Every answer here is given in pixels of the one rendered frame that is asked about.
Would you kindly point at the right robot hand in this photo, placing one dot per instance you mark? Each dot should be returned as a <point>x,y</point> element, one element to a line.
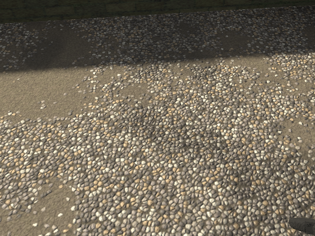
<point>303,224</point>

